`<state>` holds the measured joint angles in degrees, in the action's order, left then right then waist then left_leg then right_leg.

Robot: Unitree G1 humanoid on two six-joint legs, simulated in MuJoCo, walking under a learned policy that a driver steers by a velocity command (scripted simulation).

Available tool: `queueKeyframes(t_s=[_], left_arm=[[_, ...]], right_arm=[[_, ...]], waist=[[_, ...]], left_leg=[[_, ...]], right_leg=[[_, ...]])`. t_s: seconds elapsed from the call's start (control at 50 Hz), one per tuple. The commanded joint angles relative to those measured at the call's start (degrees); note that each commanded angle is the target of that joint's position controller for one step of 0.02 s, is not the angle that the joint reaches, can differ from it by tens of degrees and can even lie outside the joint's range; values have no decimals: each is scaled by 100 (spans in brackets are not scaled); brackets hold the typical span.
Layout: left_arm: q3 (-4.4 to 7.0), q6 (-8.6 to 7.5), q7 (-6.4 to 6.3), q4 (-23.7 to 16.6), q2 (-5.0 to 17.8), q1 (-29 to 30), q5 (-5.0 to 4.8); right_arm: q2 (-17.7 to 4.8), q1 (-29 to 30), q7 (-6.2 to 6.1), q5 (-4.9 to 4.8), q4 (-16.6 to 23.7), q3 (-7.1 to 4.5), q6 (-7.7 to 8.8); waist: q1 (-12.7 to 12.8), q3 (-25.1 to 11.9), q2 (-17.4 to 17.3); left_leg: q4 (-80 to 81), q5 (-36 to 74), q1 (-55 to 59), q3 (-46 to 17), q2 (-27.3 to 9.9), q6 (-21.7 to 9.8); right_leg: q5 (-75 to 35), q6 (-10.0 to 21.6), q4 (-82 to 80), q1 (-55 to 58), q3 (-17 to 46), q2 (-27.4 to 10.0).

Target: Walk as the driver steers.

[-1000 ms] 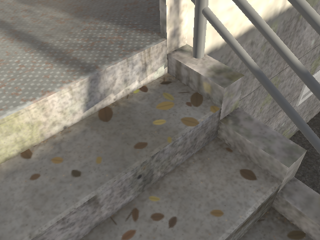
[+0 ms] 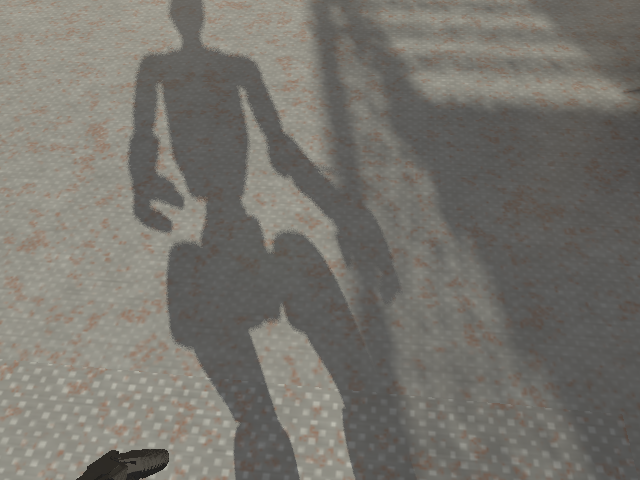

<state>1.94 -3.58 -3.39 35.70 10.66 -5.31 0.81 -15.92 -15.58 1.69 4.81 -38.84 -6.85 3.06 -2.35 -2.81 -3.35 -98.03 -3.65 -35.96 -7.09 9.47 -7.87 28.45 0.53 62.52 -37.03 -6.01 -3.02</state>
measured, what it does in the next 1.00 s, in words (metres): climbs: left foot 0.17 m higher, then right foot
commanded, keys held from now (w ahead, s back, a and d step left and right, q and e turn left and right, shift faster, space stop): w+q+shift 0.14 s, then w+shift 0.14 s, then w+e+shift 0.72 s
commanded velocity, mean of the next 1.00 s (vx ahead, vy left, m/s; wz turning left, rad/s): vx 1.00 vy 0.00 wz -0.12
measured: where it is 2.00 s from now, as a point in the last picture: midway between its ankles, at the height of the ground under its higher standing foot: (280, 177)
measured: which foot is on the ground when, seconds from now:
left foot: up 0.00-0.34, down 0.36-0.86, up 0.88-1.00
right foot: down 0.00-0.38, up 0.40-0.84, down 0.86-1.00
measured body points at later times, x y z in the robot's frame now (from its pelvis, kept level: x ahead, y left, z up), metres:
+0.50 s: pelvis +0.40 +0.11 +0.17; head +0.43 +0.10 +0.62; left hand +0.41 +0.39 +0.06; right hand +0.57 -0.09 +0.04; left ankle +0.43 +0.19 -0.49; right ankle +0.28 -0.07 -0.34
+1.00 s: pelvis +0.85 +0.13 +0.23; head +0.86 +0.15 +0.68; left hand +0.91 +0.42 +0.09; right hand +0.98 -0.12 +0.15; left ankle +0.77 +0.30 -0.35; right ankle +0.85 +0.12 -0.49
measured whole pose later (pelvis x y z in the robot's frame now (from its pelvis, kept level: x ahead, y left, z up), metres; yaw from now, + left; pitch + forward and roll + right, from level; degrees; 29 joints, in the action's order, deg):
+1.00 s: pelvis +0.85 +0.13 +0.23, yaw -12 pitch +1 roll -2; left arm 5.6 -0.8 0.4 46.8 18.1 -25.1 1.0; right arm -11.2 -10.6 -0.8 3.3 -37.5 -0.4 6.7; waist 2.9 -0.9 0.8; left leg -84.5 -18.8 -28.3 -6.2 -2.4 0.9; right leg 16.2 11.9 33.3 -18.2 -2.5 13.5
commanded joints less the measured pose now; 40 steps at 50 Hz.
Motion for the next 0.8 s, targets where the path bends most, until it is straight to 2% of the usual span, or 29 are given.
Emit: queueKeyframes(t_s=[0.02, 0.06, 0.08, 0.12, 0.14, 0.16, 0.18, 0.2, 0.24, 0.26, 0.28, 0.3, 0.32, 0.34, 0.36, 0.38, 0.4, 0.42, 0.44, 0.46, 0.48, 0.5, 0.52, 0.56, 0.62, 0.66, 0.72, 0.76, 0.8], left_arm=[[95, -373, 235, 854, 21, -811, 42], [59, -455, 339, 1202, -117, -1150, 30], [21, -464, 332, 1169, -104, -1043, 68], [26, -590, 329, 1191, 164, -953, 144], [103, -622, 301, 1260, 498, -1166, 177], [171, -669, 336, 1355, 759, -1317, 115], [228, -762, 353, 1569, 975, -1645, 116], [227, -781, 394, 1676, 1048, -1854, 197], [164, -649, 373, 2040, 733, -2465, 153], [168, -529, 250, 2032, 809, -2677, 69], [120, -366, 136, 1973, 773, -2327, -46], [80, -285, 28, 1735, 832, -2473, -254], [213, -302, -12, 1477, 1527, -2348, -242], [414, -337, 10, 1276, 2237, -2089, -268], [574, -436, 239, 1178, 2395, -1580, -360], [474, -519, 482, 812, 1575, -1701, -510], [524, -683, 790, 462, 1247, -1564, -316], [497, -670, 762, 292, 816, -1330, -192], [428, -660, 680, 157, 520, -1296, -175], [290, -598, 598, 25, 124, -1188, -65], [67, -489, 508, -107, -339, -939, 99], [-23, -342, 457, -200, -459, -951, 108], [-49, -206, 440, -120, -275, -1127, 42], [-3, 43, 427, -129, -198, -799, -77], [61, 207, 604, -302, 334, -261, 14], [96, 253, 707, -159, 497, -158, -25], [9, 189, 747, -194, 325, 251, -28], [52, 160, 723, -190, 523, 346, -63], [197, 230, 699, -24, 940, -290, -108]], right_arm=[[935, 524, -10, 16, 1042, 462, -254], [1033, 922, 49, -223, 1235, 601, -368], [745, 829, 114, -321, 1174, 544, -410], [466, 1554, 48, -342, 1364, 435, -453], [475, 1796, -16, -317, 1539, 396, -569], [544, 2121, -105, -290, 1708, 431, -618], [740, 2342, -259, -230, 1682, 485, -612], [720, 2633, -357, -292, 1718, 509, -485], [764, 3503, -291, -348, 2103, 653, -340], [466, 3562, -115, -319, 2080, 653, -338], [579, 3018, 83, -446, 2061, 769, -373], [536, 2610, 204, -428, 1701, 708, -380], [477, 1692, 141, -462, 1476, 578, -430], [229, 363, 58, -550, 1072, 423, -453], [-109, -795, -27, -510, 985, 242, -417], [-793, -569, -60, -450, 862, -14, -284], [-1283, -508, -36, -230, 810, -212, -222], [-1255, -91, 26, -183, 687, -197, -157], [-969, 185, 37, -237, 409, -144, -17], [-573, 48, 27, -292, -39, -49, 107], [-152, 155, -17, -244, -317, 91, 194], [436, -53, 14, -152, -636, 291, 268], [519, -230, 22, -109, -674, 354, 337], [694, -620, -30, -256, -946, 424, 503], [248, -335, -81, -371, -1020, 352, 676], [143, -459, -176, -413, -1047, 387, 726], [-300, -628, -240, -447, -998, 320, 716], [-586, -911, -345, -401, -958, 253, 646], [-848, -986, -512, -370, -876, 151, 496]], waist=[[-172, 252, 289], [-254, 568, 552], [-272, 668, 576], [-298, 1218, 462], [-278, 1167, 790], [-348, 1488, 606], [-135, 1601, 567], [-56, 1700, 431], [132, 1548, 543], [306, 1270, 396], [-17, 775, 477], [108, 120, 387], [-377, -572, 823], [-947, -1490, 1286], [-1598, -1806, 1859], [-1132, -2083, 1178], [-843, -2929, -80], [-544, -3032, 186], [-286, -2189, 393], [-108, -1244, 658], [217, -419, 597], [382, -79, 335], [407, -2, 285], [334, 449, 659], [520, 1014, 186], [441, 751, 70], [309, 617, 121], [300, 447, -242], [696, 151, -467]], left_leg=[[-2624, -504, -2843, -67, -707, -115], [-2317, -692, -3496, -488, -920, -102], [-1920, -822, -3479, -514, -887, -19], [-1689, -871, -3243, -55, -780, 201], [-2617, -1005, -3494, 100, -650, 194], [-2481, -1343, -3988, -7, -756, 95], [-3146, -1816, -5019, -42, -674, -136], [-2815, -2413, -5694, -145, -772, -265], [-1259, -3041, -5545, 436, -1015, -379], [-128, -3024, -4566, 1245, -1016, -375], [1605, -2462, -2283, 1691, -1232, -490], [2003, -2209, -264, 2433, -606, -464], [2102, -2178, 1136, 2362, -210, -313], [2274, -2321, 2078, 2051, -26, -357], [3988, -2108, 2752, 1225, -210, -503], [5552, -4174, 3817, -1876, -1289, -731], [7409, -4160, 4209, -4621, -2538, -513], [7529, -4278, 3986, -4652, -2477, -193], [7549, -3955, 3281, -3830, -2580, -168], [7350, -3502, 2642, -3119, -2446, -162], [7057, -2515, 1884, -2086, -2235, -202], [7036, -1957, 1475, -1811, -2202, -250], [7046, -1994, 1623, -1464, -2205, -363], [7755, -1875, 1849, -1037, -2282, 50], [9039, -44, 1532, 893, -1620, 680], [9399, 1003, 2009, 1620, -1346, 667], [9512, 2872, 3028, 2160, -1488, 792], [9015, 5106, 3898, 2232, -1720, 886], [7914, 6954, 4544, 2246, -2046, 953]], right_leg=[[1246, 824, -3647, 1840, 2825, -1376], [532, 347, -3995, 2113, 1913, -1461], [-96, 285, -4203, 2082, 1477, -1435], [-1307, 127, -4713, 1454, 498, -1373], [-1214, 305, -5043, 1638, 488, -1613], [-876, 246, -5351, 1761, 414, -1596], [-1063, 410, -5443, 2580, 549, -1706], [-1359, 496, -5663, 3393, 373, -1754], [-1895, 377, -6202, 3949, -199, -1364], [-2601, 658, -6811, 3851, -450, -1242], [-3659, 618, -6957, 3269, -1147, -1019], [-7259, 862, -6414, 2859, -1055, -1101], [-10360, 969, -5200, 2842, -898, -1359], [-12344, 952, -3741, 3185, -618, -1457], [-11880, 740, -2000, 3436, -248, -1468], [-7626, 469, 490, 1604, 127, -435], [-2252, 353, 2848, 727, 998, 629], [-2524, 403, 4321, 285, 2105, 556], [-2641, 437, 4663, -166, 1794, 275], [-2426, 509, 4451, -605, 1581, 40], [-2252, 616, 4510, -987, 1577, -175], [-2204, 697, 4688, -1110, 1584, -206], [-1566, 719, 4435, -1259, 1575, -152], [-1368, 817, 4236, -1986, 1643, -6], [-2317, 718, 1372, -1242, 1118, 79], [-3034, 643, 336, -707, 325, 191], [-3595, 720, -1339, 102, -287, 244], [-3528, 832, -1956, 504, -620, 539], [-3065, 972, -2182, 1120, -796, 857]])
